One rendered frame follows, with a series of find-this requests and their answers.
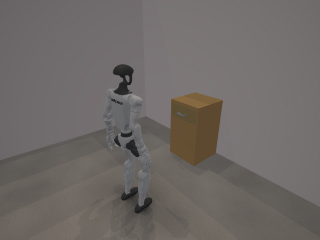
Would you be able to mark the right robot forearm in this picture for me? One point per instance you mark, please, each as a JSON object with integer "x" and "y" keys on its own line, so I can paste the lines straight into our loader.
{"x": 137, "y": 136}

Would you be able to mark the left robot shin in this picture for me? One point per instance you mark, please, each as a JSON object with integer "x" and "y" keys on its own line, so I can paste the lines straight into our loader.
{"x": 128, "y": 178}

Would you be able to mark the cabinet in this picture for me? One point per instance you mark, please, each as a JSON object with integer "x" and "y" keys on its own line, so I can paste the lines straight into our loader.
{"x": 195, "y": 143}

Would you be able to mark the left robot forearm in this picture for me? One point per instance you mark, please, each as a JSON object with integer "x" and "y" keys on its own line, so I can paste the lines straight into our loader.
{"x": 109, "y": 126}

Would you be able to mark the right robot shin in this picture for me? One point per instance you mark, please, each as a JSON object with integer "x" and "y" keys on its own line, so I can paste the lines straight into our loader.
{"x": 143, "y": 187}

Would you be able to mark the robot left hand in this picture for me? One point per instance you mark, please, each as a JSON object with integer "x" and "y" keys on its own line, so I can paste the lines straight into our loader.
{"x": 109, "y": 139}

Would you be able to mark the right robot upper arm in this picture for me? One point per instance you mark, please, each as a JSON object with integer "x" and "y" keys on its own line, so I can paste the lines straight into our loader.
{"x": 136, "y": 103}

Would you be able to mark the robot shin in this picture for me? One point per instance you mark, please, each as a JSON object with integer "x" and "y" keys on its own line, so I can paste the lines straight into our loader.
{"x": 128, "y": 178}
{"x": 143, "y": 187}

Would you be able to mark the handle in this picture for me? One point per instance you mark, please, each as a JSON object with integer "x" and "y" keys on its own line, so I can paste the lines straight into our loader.
{"x": 179, "y": 113}

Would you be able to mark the drawer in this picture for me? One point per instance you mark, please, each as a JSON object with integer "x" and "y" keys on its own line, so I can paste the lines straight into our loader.
{"x": 191, "y": 114}

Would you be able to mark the left robot upper arm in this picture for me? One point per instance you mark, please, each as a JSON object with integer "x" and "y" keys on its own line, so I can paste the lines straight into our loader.
{"x": 108, "y": 105}

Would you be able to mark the robot right hand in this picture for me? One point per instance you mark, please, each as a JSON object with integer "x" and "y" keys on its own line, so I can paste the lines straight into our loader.
{"x": 145, "y": 159}

